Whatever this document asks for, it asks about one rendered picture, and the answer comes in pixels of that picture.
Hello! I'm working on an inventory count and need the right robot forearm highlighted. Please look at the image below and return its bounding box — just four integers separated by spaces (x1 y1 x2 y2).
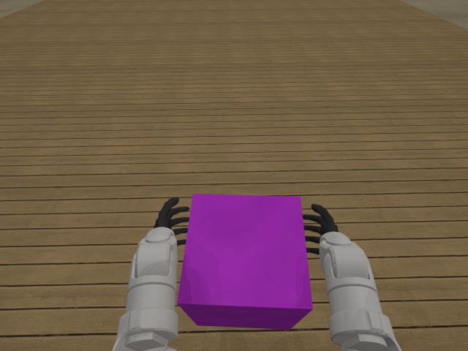
319 232 401 351

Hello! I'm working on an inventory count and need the right robot hand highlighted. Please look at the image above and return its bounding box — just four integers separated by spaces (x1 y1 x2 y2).
303 204 338 255

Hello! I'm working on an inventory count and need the carton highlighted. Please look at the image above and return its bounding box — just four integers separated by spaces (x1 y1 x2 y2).
177 194 313 330

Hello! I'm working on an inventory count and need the left robot hand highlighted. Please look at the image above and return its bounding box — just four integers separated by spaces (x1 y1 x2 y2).
154 197 189 246

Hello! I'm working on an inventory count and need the left robot forearm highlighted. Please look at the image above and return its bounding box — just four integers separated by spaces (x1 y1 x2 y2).
113 227 178 351

